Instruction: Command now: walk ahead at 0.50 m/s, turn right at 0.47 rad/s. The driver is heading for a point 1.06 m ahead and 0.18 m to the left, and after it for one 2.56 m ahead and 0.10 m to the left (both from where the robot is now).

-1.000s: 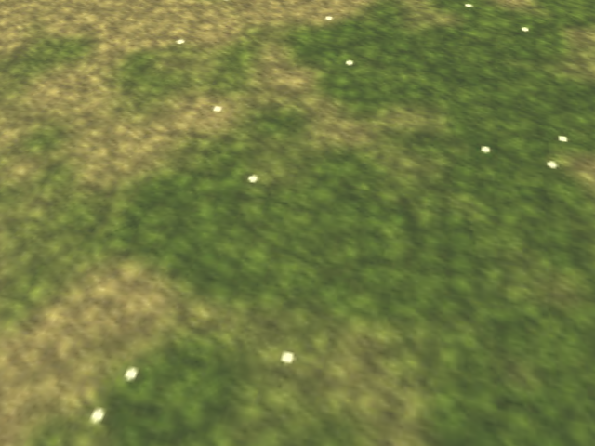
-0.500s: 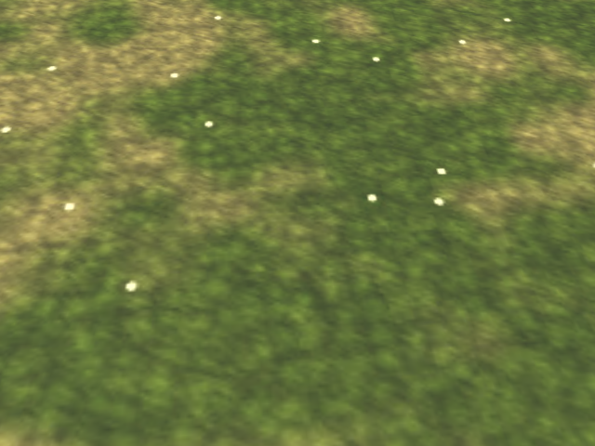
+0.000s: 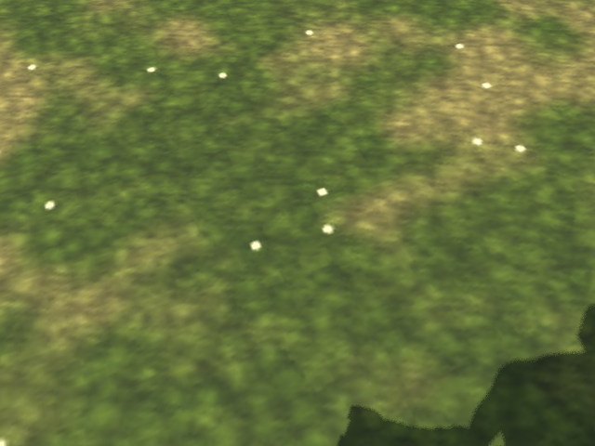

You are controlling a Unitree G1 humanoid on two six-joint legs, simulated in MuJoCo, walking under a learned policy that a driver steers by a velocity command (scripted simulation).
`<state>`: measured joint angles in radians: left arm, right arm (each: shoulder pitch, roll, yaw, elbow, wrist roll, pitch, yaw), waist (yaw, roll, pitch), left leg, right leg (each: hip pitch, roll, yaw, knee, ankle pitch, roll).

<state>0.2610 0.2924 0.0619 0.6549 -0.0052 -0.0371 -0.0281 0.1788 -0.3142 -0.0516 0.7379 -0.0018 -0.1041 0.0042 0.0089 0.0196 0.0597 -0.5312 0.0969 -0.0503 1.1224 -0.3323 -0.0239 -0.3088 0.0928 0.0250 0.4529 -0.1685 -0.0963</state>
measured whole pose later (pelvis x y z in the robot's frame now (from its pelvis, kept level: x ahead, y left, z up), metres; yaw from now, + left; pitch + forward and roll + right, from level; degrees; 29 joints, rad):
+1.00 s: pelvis +0.56 +0.00 +0.00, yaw +5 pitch +1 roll -1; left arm 0.20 0.25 0.05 0.74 0.01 -0.09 -0.01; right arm 0.32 -0.32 -0.06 0.81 0.03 -0.04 0.00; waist 0.00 0.05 0.02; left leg -0.48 0.06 -0.04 1.16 -0.36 0.01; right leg -0.28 0.01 -0.08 0.43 -0.18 -0.03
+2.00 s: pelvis +1.02 +0.15 -0.01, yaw +17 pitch +2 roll +1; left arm 0.16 0.28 0.05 0.73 0.00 -0.02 -0.01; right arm 0.15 -0.29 -0.05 0.71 0.00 0.02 -0.03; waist 0.02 0.01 0.06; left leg -0.48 -0.03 -0.07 1.06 -0.47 -0.04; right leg -0.43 0.08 0.06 0.47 -0.07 -0.06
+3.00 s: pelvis +1.06 +0.16 +0.00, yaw -15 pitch +1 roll +1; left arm 0.14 0.28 0.05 0.65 0.01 0.03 0.02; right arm 0.16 -0.30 -0.07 0.72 0.00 0.02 -0.02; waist 0.01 0.02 0.03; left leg -0.42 0.03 -0.04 0.78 -0.36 -0.08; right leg -0.26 0.07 0.09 0.48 -0.23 -0.05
